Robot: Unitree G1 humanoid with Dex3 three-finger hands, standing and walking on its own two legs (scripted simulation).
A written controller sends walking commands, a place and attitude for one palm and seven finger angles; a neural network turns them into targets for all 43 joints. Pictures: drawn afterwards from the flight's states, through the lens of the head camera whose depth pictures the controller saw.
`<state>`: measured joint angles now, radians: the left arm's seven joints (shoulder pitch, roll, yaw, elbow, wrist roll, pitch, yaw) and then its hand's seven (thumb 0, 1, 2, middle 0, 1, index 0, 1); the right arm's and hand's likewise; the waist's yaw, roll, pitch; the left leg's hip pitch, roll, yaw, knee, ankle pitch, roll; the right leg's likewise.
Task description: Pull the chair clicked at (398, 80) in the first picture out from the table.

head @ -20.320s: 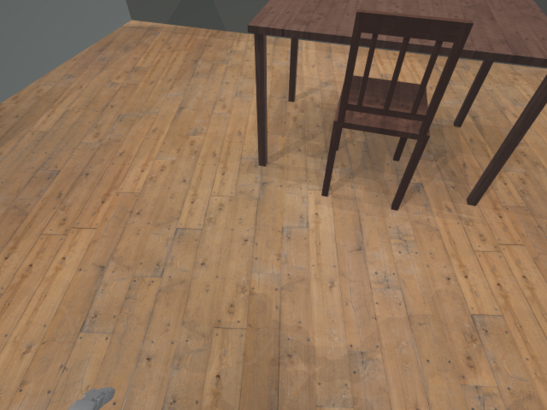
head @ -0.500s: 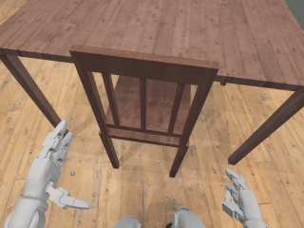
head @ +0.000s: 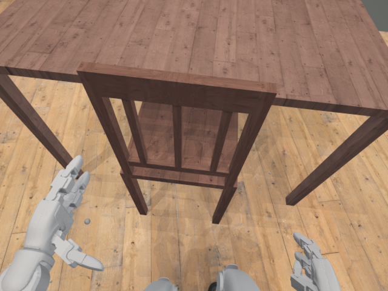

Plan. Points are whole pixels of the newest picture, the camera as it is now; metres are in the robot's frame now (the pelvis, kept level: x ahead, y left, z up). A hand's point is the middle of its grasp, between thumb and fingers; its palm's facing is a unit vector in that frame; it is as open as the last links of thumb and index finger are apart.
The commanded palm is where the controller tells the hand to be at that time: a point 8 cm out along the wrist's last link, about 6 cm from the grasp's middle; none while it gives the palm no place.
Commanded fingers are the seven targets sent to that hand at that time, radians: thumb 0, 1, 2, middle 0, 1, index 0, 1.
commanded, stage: raise the hand toward the chair's back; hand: left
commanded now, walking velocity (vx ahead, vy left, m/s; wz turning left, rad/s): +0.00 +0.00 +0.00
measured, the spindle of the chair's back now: (178, 138) +0.46 +0.06 -0.02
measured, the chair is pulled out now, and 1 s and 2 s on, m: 0.00 0.00 0.00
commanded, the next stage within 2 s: aim the fingers beside a spindle in 0.26 s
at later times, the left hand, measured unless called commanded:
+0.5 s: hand (95, 223) +0.24 +0.19 +0.03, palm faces -0.06 -1.00 -0.05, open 16.9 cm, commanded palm +0.22 +0.25 +0.03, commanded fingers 0.00 -0.50 0.30 -0.06 -0.08 -0.06 -0.08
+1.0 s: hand (109, 211) +0.27 +0.17 +0.01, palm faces -0.09 -1.00 -0.04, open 16.9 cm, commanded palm +0.25 +0.23 +0.02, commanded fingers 0.00 -0.50 0.30 -0.06 -0.08 -0.06 -0.08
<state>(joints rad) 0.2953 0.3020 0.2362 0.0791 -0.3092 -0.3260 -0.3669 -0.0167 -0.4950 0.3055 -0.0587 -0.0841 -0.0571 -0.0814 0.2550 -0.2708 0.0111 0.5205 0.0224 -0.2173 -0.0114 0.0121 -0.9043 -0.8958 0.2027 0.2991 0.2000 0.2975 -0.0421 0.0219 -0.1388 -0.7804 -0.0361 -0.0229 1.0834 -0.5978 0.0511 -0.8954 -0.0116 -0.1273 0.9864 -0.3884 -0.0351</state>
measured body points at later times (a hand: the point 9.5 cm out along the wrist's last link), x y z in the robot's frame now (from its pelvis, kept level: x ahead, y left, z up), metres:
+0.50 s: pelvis -0.01 -0.02 -0.01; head +0.07 -0.01 +0.44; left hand +0.24 +0.24 +0.03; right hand +0.17 -0.26 -0.08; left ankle -0.05 +0.08 -0.67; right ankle +0.05 -0.11 -0.67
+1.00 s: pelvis -0.01 -0.01 -0.02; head +0.08 -0.01 +0.42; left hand +0.27 +0.23 +0.01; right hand +0.15 -0.26 -0.10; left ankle -0.05 +0.08 -0.67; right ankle +0.05 -0.11 -0.67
